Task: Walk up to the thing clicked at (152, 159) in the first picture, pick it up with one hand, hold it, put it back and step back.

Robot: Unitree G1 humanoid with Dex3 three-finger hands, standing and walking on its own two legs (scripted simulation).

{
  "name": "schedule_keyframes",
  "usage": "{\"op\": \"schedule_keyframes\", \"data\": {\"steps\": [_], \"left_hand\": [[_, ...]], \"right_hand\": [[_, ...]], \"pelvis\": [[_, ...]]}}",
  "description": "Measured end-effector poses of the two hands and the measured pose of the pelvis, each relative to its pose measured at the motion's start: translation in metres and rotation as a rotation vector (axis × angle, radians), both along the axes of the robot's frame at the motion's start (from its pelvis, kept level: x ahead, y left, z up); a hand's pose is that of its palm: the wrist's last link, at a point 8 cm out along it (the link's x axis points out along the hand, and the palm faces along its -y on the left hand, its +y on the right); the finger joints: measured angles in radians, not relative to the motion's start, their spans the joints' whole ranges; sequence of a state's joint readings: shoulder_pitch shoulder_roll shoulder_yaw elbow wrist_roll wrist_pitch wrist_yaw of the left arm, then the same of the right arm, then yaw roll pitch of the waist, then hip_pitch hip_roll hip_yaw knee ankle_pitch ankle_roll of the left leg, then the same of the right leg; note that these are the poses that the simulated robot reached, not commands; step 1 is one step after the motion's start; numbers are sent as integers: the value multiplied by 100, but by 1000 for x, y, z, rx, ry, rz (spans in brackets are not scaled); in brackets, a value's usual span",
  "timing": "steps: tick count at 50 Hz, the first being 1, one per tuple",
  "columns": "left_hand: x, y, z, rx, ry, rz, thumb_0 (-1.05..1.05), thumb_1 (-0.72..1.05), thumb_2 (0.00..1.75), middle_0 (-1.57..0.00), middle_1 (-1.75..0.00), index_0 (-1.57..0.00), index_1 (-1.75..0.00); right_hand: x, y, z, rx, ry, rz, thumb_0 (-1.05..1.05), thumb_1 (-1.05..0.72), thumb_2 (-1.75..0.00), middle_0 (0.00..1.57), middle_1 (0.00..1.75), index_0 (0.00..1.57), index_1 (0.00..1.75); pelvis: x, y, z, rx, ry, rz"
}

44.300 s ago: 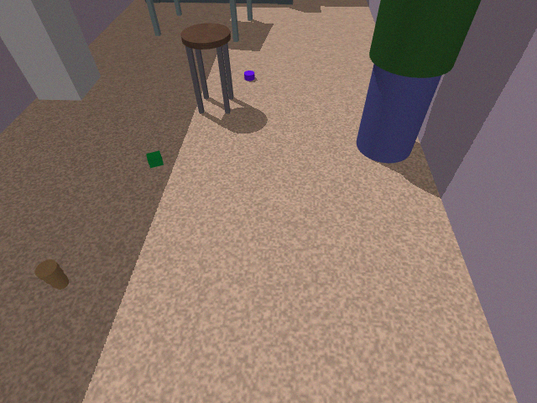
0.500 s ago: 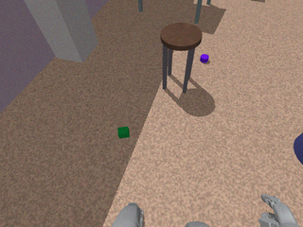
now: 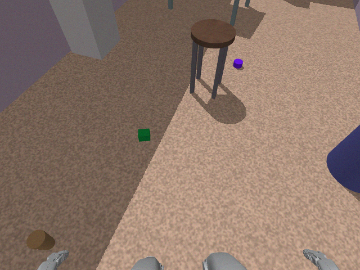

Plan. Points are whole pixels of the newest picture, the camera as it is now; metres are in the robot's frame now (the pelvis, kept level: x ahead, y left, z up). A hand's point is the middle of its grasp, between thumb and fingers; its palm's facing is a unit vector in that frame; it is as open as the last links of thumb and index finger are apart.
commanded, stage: step back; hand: left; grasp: from above
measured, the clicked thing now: (144, 135) +0.95 +0.25 -0.73
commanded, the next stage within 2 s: stand in 1.26 s
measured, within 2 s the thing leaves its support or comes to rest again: neither
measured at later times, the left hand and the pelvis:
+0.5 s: hand out of the picture -0.08 +0.28 -0.14, palm faces +0.08 -0.90 -0.43, open 7.4 cm; pelvis -0.12 -0.01 +0.00, yaw +4 degrees
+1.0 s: hand out of the picture -0.05 +0.25 -0.14, palm faces +0.11 -0.92 -0.38, open 7.4 cm; pelvis -0.08 -0.02 +0.00, yaw +6 degrees
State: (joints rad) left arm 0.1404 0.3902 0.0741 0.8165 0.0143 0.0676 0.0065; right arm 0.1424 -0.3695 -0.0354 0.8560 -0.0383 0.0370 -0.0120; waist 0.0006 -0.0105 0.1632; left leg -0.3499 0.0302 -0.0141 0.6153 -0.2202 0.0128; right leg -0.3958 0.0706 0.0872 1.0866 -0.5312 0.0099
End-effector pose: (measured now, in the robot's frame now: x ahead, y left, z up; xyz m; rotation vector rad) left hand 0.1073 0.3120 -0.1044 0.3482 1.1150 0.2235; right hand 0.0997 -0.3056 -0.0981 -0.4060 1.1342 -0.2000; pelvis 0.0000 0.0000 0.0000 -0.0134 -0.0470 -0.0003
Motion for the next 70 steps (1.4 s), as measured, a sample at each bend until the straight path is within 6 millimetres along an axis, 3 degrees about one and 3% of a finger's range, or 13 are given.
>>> {"op": "schedule_keyframes", "data": {"steps": [5, 9, 12, 18, 25, 29, 33, 37, 44, 56, 64, 70], "left_hand": [[-59, -15, -6, 32, 50, -11, 0, 90, 90, -20, -30, -20, -30], [-113, -25, 2, 38, 92, 9, 0, 90, 89, -21, -30, -20, -30], [-142, -25, 11, 51, 107, 36, 0, 90, 89, -21, -30, -21, -30], [-175, -9, 17, 73, 50, 79, 0, 90, 89, -21, -31, -21, -30], [-201, 9, 9, 47, 78, 115, 0, 90, 90, -21, -30, -20, -30], [-201, 4, 9, 21, 86, 101, 0, 90, 90, -20, -30, -20, -30], [-193, -7, 8, 18, 86, 85, 0, 90, 90, -20, -30, -20, -30], [-188, -23, 5, 28, 57, 89, 0, 90, 90, -20, -30, -20, -30], [-186, -34, 13, 4, 51, 133, 0, 90, 89, -21, -30, -21, -30], [-143, -7, -11, -18, 79, 125, 0, 90, 90, -21, -30, -20, -30], [-118, -9, -5, -31, 80, 86, 0, 90, 90, -20, -30, -20, -30], [-103, -12, 3, -44, 68, 67, 0, 90, 90, -20, -30, -20, -30]], "right_hand": [[-19, -25, -11, 11, -74, -4, 1, -90, -90, 21, 30, 20, 30], [-50, -34, -14, 28, -55, -36, 1, -90, -90, 21, 30, 20, 30], [-79, -37, -14, 37, -21, -35, 1, -90, -90, 21, 30, 20, 30], [-136, -37, -22, 32, 112, -6, 1, -90, -90, 21, 30, 20, 30], [-168, -17, -15, 46, 112, -17, 1, -90, -90, 21, 30, 20, 30], [-171, -14, -8, 55, 87, -19, 1, -90, -90, 21, 30, 20, 30], [-163, -25, -12, 62, 64, -30, 1, -90, -90, 21, 30, 20, 30], [-146, -38, -21, 51, 66, -28, 1, -90, -90, 21, 30, 20, 30], [-112, -38, -15, 48, 76, 30, 1, -90, -90, 21, 30, 20, 30], [-61, 4, -16, 47, 39, 45, 1, -90, -90, 20, 30, 20, 30], [-26, 24, -8, 98, -20, 46, 1, -90, -90, 21, 30, 20, 30], [-19, 26, -1, 106, -38, 37, 1, -90, -90, 21, 30, 20, 30]], "pelvis": [[-42, -17, -12, -9, -1, -35], [-68, -25, -6, 15, -9, -32], [-83, -26, 0, 32, -5, -15], [-106, -22, -1, 23, 1, 46], [-120, -10, 1, 38, -13, 71], [-120, -15, 7, 29, -13, 66], [-115, -25, 4, 27, -13, 51], [-108, -34, -2, 4, -19, 54], [-92, -32, 7, 7, -13, 81], [-70, -8, -2, 15, -10, 73], [-58, -5, 7, 2, 4, 57], [-53, -1, 15, 7, -9, 57]]}}
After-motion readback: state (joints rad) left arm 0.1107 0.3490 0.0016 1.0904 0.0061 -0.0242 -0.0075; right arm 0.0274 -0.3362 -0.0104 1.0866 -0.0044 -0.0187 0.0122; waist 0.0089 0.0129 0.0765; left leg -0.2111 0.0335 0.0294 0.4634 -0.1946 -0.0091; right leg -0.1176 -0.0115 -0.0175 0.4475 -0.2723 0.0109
